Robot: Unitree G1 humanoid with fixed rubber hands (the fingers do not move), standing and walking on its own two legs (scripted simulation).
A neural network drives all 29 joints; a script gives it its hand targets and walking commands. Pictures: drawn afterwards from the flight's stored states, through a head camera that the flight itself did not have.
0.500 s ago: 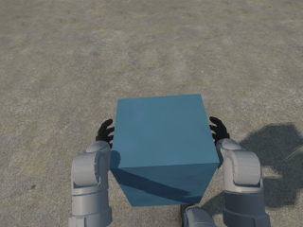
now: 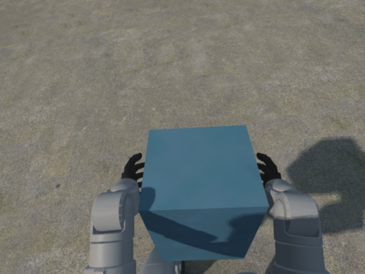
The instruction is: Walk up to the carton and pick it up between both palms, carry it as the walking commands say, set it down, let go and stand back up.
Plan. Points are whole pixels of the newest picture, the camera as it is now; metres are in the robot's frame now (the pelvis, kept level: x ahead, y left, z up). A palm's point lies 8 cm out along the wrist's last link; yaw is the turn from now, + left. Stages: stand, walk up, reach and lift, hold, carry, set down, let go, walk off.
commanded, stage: carry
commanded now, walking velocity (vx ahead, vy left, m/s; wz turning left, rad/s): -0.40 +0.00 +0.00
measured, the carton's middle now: (200, 199) +0.26 -0.01 -0.01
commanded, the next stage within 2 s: none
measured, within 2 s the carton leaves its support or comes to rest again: neither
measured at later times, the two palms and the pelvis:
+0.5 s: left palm out of the picture -0.07 +0.20 +0.08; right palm out of the picture -0.03 -0.08 +0.09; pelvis -0.33 +0.02 +0.01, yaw +3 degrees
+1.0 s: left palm out of the picture -0.33 +0.11 +0.11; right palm out of the picture -0.35 -0.18 +0.09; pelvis -0.64 -0.02 +0.01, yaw +2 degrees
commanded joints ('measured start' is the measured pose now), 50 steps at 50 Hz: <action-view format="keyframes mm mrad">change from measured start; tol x32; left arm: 1 -503 -955 -624 -249 -353 -27 -265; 7 -254 -918 -572 20 -246 25 -274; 18 -779 -1017 -796 -374 -477 -11 -310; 50 -264 -911 -611 -17 -266 16 -283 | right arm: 1 -693 975 766 -258 539 -41 226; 50 -395 902 725 -61 426 3 225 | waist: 1 46 -327 -273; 12 22 -358 -442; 15 41 341 -353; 19 12 -6 -239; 31 17 256 -474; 35 24 -462 -360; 50 34 -337 -506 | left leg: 1 33 -80 -75 549 16 -40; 14 552 129 -103 -619 35 51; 18 111 422 -190 -540 435 258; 28 668 295 -203 -382 1053 220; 33 459 202 -168 -390 578 109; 36 50 -17 29 204 -189 -12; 42 -38 -80 -58 542 2 -41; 50 123 -53 53 50 -226 -40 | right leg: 1 -125 -285 77 -305 158 -76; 8 169 -354 317 -244 625 -150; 13 35 -245 214 -292 308 21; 19 -264 28 149 787 -78 46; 34 136 -193 217 -383 125 20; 36 31 -474 289 -252 782 -184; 41 -42 -298 78 -247 467 -90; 50 303 -360 309 -195 864 -166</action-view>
